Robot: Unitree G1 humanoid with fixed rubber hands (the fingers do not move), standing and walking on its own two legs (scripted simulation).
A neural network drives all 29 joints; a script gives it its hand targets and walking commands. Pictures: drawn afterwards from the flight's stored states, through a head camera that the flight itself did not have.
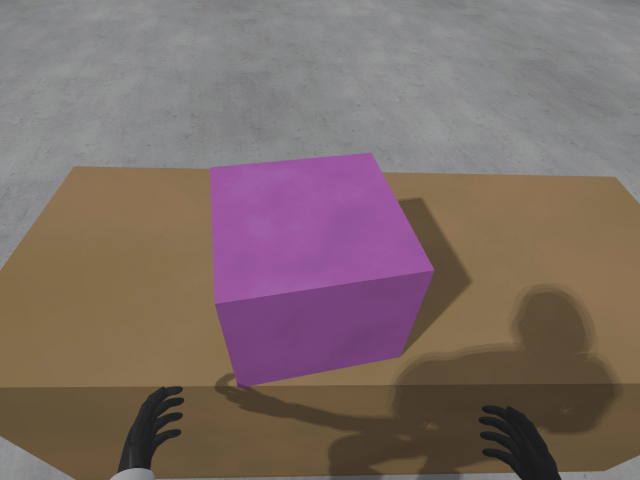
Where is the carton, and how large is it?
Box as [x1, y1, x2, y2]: [210, 153, 434, 387]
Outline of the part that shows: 371,153 210,167 215,306 238,387 392,358 400,355 434,270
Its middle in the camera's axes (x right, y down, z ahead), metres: -0.02 +0.04 +0.67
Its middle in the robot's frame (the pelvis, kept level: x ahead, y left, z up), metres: +0.46 +0.06 -0.04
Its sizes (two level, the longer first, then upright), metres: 0.286 0.280 0.245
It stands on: a pedestal, 0.61 m high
